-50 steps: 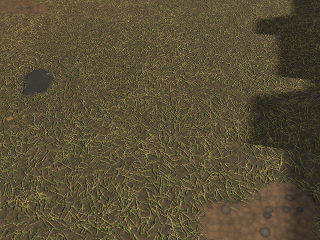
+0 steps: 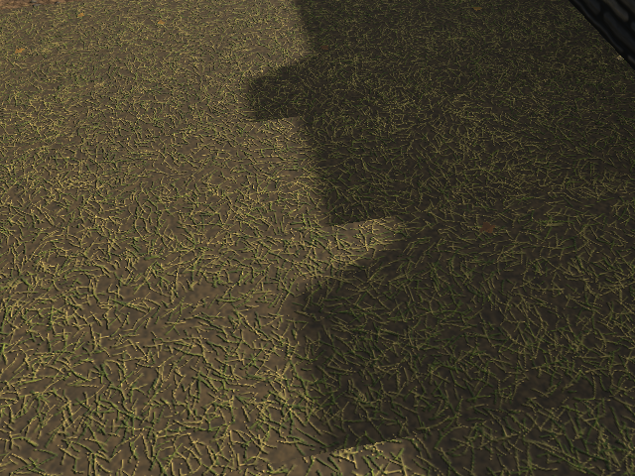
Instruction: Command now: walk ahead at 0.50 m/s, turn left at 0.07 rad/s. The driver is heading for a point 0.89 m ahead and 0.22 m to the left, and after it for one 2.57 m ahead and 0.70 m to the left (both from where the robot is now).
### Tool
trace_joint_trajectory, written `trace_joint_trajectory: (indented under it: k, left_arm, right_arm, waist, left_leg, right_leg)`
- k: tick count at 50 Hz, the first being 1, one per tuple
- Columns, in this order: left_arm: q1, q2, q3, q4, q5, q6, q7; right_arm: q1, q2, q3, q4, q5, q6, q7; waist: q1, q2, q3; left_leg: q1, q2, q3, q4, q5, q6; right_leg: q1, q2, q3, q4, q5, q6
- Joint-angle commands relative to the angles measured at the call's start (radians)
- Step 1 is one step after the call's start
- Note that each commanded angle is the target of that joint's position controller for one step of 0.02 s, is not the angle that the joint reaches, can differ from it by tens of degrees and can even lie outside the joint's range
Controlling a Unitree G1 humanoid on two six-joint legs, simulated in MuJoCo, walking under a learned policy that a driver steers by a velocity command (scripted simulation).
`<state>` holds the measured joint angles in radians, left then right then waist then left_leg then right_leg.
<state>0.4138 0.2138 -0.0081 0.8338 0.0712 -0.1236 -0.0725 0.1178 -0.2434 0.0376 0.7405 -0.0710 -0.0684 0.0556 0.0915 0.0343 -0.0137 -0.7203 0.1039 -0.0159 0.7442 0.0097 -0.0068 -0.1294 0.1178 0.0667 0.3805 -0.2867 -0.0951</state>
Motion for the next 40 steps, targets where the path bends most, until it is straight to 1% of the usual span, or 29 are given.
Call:
trace_joint_trajectory:
  k: [1, 5, 7, 8, 9, 10, 11, 12, 13, 14, 15, 17, 20, 23, 24, 26, 28, 29, 30, 31, 32, 33, 34, 35, 36, 37, 38, 39, 40]
  left_arm:
    - [0.101, 0.188, 0.050, -0.013, 0.001, -0.004, -0.001]
    - [0.072, 0.185, 0.045, 0.005, 0.010, 0.014, 0.015]
    - [0.040, 0.214, 0.049, 0.002, 0.011, 0.018, 0.013]
    - [0.018, 0.232, 0.050, 0.000, 0.012, 0.017, 0.009]
    - [0.014, 0.241, 0.050, -0.006, 0.028, 0.016, 0.002]
    - [0.103, 0.173, 0.025, -0.011, 0.056, 0.012, 0.007]
    - [0.238, 0.095, -0.016, -0.011, 0.073, 0.000, -0.003]
    - [0.012, 0.156, 0.008, -0.037, 0.021, 0.003, -0.020]
    - [-0.133, 0.153, 0.012, -0.092, -0.006, 0.002, -0.004]
    - [-0.169, 0.177, 0.013, -0.091, 0.009, 0.000, 0.022]
    - [-0.158, 0.152, -0.001, -0.100, 0.039, 0.004, 0.043]
    - [-0.143, 0.127, -0.015, -0.095, 0.055, 0.029, 0.056]
    - [-0.178, 0.146, -0.015, -0.114, 0.019, 0.046, 0.071]
    - [-0.292, 0.064, -0.046, -0.168, 0.019, 0.059, 0.054]
    - [-0.242, 0.051, -0.053, -0.164, 0.033, 0.057, 0.038]
    - [-0.235, 0.120, -0.029, -0.191, 0.032, 0.046, 0.030]
    - [-0.172, 0.182, -0.005, -0.197, 0.033, 0.040, 0.052]
    - [-0.039, 0.190, 0.006, -0.163, 0.028, 0.034, 0.068]
    - [0.190, 0.212, 0.024, -0.098, 0.017, 0.023, 0.084]
    - [0.429, 0.223, 0.030, -0.040, 0.002, 0.007, 0.100]
    - [0.275, 0.260, 0.007, -0.110, -0.019, 0.000, 0.058]
    - [0.152, 0.247, 0.029, -0.131, 0.002, -0.001, 0.035]
    - [0.053, 0.161, 0.005, -0.120, -0.023, -0.003, 0.025]
    - [-0.049, 0.044, -0.034, -0.133, -0.032, -0.002, 0.029]
    - [-0.137, -0.033, -0.058, -0.140, -0.015, 0.007, 0.051]
    - [-0.169, -0.037, -0.060, -0.140, -0.009, 0.009, 0.071]
    - [-0.142, 0.014, -0.043, -0.112, 0.008, 0.009, 0.097]
    - [-0.088, 0.057, -0.032, -0.088, 0.014, 0.001, 0.108]
    - [-0.027, 0.019, -0.046, -0.072, 0.027, -0.020, 0.130]
  right_arm:
    - [-0.135, -0.079, -0.018, -0.082, 0.008, -0.009, 0.011]
    - [-0.186, -0.101, -0.032, -0.087, 0.012, -0.012, 0.006]
    - [-0.179, -0.136, -0.052, -0.088, 0.017, -0.015, 0.000]
    - [-0.141, -0.168, -0.067, -0.080, 0.031, -0.022, -0.003]
    - [-0.027, -0.212, -0.086, -0.048, 0.047, -0.034, -0.009]
    - [0.171, -0.255, -0.097, 0.006, 0.045, -0.042, -0.012]
    - [0.403, -0.248, -0.104, 0.038, 0.045, -0.035, -0.017]
    - [0.583, -0.188, -0.091, 0.123, 0.011, -0.038, -0.020]
    - [0.501, -0.215, -0.099, 0.132, 0.005, -0.057, -0.020]
    - [0.365, -0.178, -0.089, 0.110, 0.009, -0.065, -0.021]
    - [0.285, -0.121, -0.066, 0.102, 0.018, -0.066, -0.019]
    - [0.142, -0.079, -0.050, 0.056, 0.026, -0.073, -0.014]
    - [0.078, -0.142, -0.069, 0.021, 0.021, -0.096, -0.003]
    - [0.179, -0.192, -0.088, 0.032, -0.002, -0.083, 0.026]
    - [0.179, -0.187, -0.086, 0.019, -0.027, -0.080, 0.031]
    - [0.181, -0.183, -0.085, -0.010, -0.016, -0.081, 0.031]
    - [0.172, -0.191, -0.093, -0.025, -0.005, -0.085, 0.012]
    - [0.099, -0.197, -0.096, -0.058, -0.005, -0.088, 0.013]
    - [0.017, -0.195, -0.097, -0.098, -0.011, -0.098, 0.025]
    - [0.018, -0.079, -0.068, -0.114, -0.012, -0.114, 0.050]
    - [0.290, 0.054, -0.038, -0.054, -0.002, -0.119, 0.069]
    - [0.286, -0.076, -0.070, -0.052, 0.003, -0.100, 0.066]
    - [0.210, -0.111, -0.076, -0.054, -0.003, -0.074, 0.039]
    - [0.151, -0.114, -0.071, -0.064, -0.027, -0.051, 0.013]
    - [0.148, -0.063, -0.052, -0.052, -0.053, -0.028, -0.002]
    - [0.123, -0.030, -0.036, -0.051, -0.060, -0.017, 0.000]
    - [0.135, 0.004, -0.014, -0.038, -0.074, -0.011, 0.023]
    - [0.114, -0.009, -0.016, -0.040, -0.060, -0.016, 0.045]
    - [0.072, -0.041, -0.019, -0.047, -0.052, -0.025, 0.059]
  waist:
    - [0.023, -0.080, 0.061]
    - [0.009, -0.090, 0.070]
    - [-0.024, -0.108, 0.045]
    - [-0.064, -0.105, 0.013]
    - [-0.110, -0.090, -0.056]
    - [-0.125, 0.007, -0.241]
    - [-0.195, 0.134, -0.480]
    - [-0.319, 0.065, -0.346]
    - [-0.279, 0.022, -0.103]
    - [-0.225, -0.027, -0.016]
    - [-0.157, -0.029, -0.044]
    - [-0.074, -0.009, -0.028]
    - [-0.064, -0.019, 0.007]
    - [-0.109, -0.005, 0.020]
    - [-0.088, 0.009, -0.003]
    - [-0.073, 0.001, 0.006]
    - [-0.052, 0.008, -0.004]
    - [0.013, -0.009, -0.010]
    - [0.119, -0.087, -0.045]
    - [0.196, -0.187, -0.147]
    - [-0.015, -0.274, -0.228]
    - [-0.017, -0.137, -0.050]
    - [-0.034, -0.097, 0.022]
    - [-0.065, 0.002, -0.013]
    - [-0.089, 0.004, -0.030]
    - [-0.111, -0.051, 0.015]
    - [-0.100, -0.081, 0.032]
    - [-0.075, -0.066, 0.040]
    - [-0.038, -0.028, 0.039]
  left_leg:
    - [0.005, -0.031, 0.024, -0.109, 0.115, 0.021]
    - [0.026, -0.071, 0.035, -0.198, 0.084, 0.071]
    - [0.168, -0.127, 0.084, -0.223, 0.033, 0.100]
    - [0.295, -0.164, 0.112, -0.244, 0.037, 0.127]
    - [0.510, -0.202, 0.114, -0.215, 0.037, 0.151]
    - [0.910, -0.104, -0.036, -0.104, 0.208, 0.272]
    - [1.392, 0.160, -0.520, -0.202, -0.007, 0.523]
    - [1.343, 0.169, -0.681, -0.369, -0.208, 0.436]
    - [1.116, 0.152, -0.595, -0.416, -0.343, 0.328]
    - [0.895, 0.123, -0.536, -0.442, -0.292, 0.320]
    - [0.759, 0.096, -0.467, -0.467, -0.196, 0.326]
    - [0.533, 0.049, -0.389, -0.543, -0.170, 0.323]
    - [0.351, 0.007, -0.310, -0.580, -0.150, 0.312]
    - [0.213, -0.071, -0.215, -0.524, 0.009, 0.281]
    - [0.114, -0.088, -0.194, -0.451, 0.026, 0.275]
    - [0.151, -0.069, -0.260, -0.367, 0.065, 0.284]
    - [0.304, -0.050, -0.322, -0.217, 0.147, 0.264]
    - [0.229, -0.073, -0.318, -0.094, 0.246, 0.240]
    - [0.087, -0.135, -0.294, 0.134, 0.323, 0.210]
    - [-0.030, -0.235, -0.235, 0.521, 0.069, 0.158]
    - [-0.214, -0.311, -0.157, 0.823, -0.622, 0.090]
    - [-0.380, -0.213, -0.180, 0.928, -0.596, 0.058]
    - [-0.415, -0.118, -0.201, 0.938, -0.469, 0.044]
    - [-0.359, -0.071, -0.189, 0.817, -0.361, 0.027]
    - [-0.266, -0.024, -0.181, 0.677, -0.280, 0.011]
    - [-0.162, 0.012, -0.135, 0.536, -0.265, -0.006]
    - [-0.071, 0.013, -0.075, 0.504, -0.125, 0.006]
    - [-0.036, 0.000, -0.033, 0.483, -0.074, 0.007]
    - [-0.124, 0.043, -0.083, 0.266, 0.223, 0.017]
  right_leg:
    - [0.028, -0.322, 0.158, -0.130, 0.373, -0.188]
    - [0.188, -0.341, 0.080, -0.147, 0.445, -0.122]
    - [0.197, -0.331, 0.024, -0.120, 0.664, -0.088]
    - [0.182, -0.310, -0.027, -0.047, 0.858, -0.058]
    - [0.111, -0.264, -0.086, 0.108, 0.996, -0.017]
    - [-0.096, -0.211, -0.089, 0.379, 0.769, 0.050]
    - [-0.487, -0.043, -0.057, 0.740, 0.153, 0.158]
    - [-0.692, -0.008, 0.035, 0.962, -0.240, 0.132]
    - [-0.787, -0.085, 0.083, 1.019, -0.182, 0.084]
    - [-0.750, -0.140, 0.095, 0.963, -0.107, 0.074]
    - [-0.649, -0.178, 0.100, 0.882, -0.056, 0.062]
    - [-0.508, -0.222, 0.070, 0.774, -0.038, 0.077]
    - [-0.418, -0.221, 0.010, 0.576, -0.005, 0.134]
    - [-0.251, -0.163, -0.081, 0.404, 0.208, 0.140]
    - [-0.131, -0.159, -0.074, 0.543, 0.376, 0.130]
    - [-0.149, -0.145, -0.085, 0.558, 0.294, 0.133]
    - [-0.177, -0.119, -0.076, 0.496, 0.117, 0.125]
    - [-0.004, -0.085, -0.098, 0.434, 0.098, 0.114]
    - [0.244, -0.056, -0.125, 0.383, 0.128, 0.089]
    - [0.458, -0.207, 0.046, 0.288, 0.253, -0.072]
    - [0.458, -0.536, 0.531, 0.174, 0.826, -0.417]
    - [0.299, -0.638, 0.698, 0.079, 0.640, -0.442]
    - [0.138, -0.622, 0.634, 0.079, 0.340, -0.365]
    - [0.031, -0.543, 0.515, 0.077, 0.215, -0.290]
    - [-0.039, -0.446, 0.350, 0.057, 0.145, -0.225]
    - [-0.153, -0.379, 0.246, 0.012, 0.075, -0.177]
    - [-0.225, -0.328, 0.134, 0.010, 0.092, -0.155]
    - [-0.271, -0.322, 0.079, 0.021, 0.095, -0.153]
    - [-0.151, -0.283, 0.030, 0.104, 0.040, -0.106]
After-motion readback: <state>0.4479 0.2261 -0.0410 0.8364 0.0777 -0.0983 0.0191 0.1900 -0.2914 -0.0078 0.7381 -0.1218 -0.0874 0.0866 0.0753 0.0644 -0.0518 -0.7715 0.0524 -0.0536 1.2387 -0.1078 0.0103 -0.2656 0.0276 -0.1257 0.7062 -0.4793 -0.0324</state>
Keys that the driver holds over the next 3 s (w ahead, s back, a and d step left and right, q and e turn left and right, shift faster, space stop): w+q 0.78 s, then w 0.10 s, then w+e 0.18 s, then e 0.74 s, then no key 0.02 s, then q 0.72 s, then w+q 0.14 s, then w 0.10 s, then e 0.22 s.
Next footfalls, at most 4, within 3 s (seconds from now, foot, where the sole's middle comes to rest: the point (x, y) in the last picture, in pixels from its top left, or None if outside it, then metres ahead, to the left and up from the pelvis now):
0.18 left None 0.32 0.14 -0.78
0.62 right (374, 469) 0.52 -0.02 -0.78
1.04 left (221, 396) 0.72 0.36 -0.92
1.42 right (292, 306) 1.00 0.22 -0.92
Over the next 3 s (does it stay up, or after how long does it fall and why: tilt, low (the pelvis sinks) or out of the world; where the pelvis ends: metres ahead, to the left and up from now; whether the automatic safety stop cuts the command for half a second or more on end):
stays up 0.94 0.38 -0.15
